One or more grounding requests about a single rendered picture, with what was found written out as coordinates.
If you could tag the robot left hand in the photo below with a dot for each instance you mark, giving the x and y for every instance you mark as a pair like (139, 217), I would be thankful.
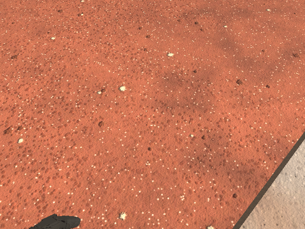
(57, 222)

